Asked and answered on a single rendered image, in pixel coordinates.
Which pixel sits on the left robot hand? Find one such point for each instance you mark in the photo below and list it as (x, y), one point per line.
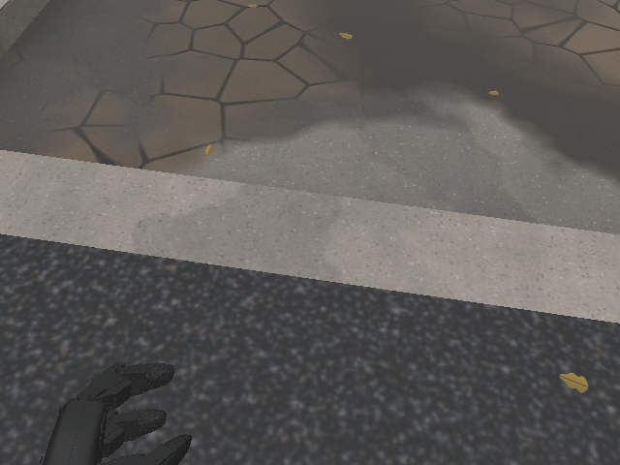
(89, 428)

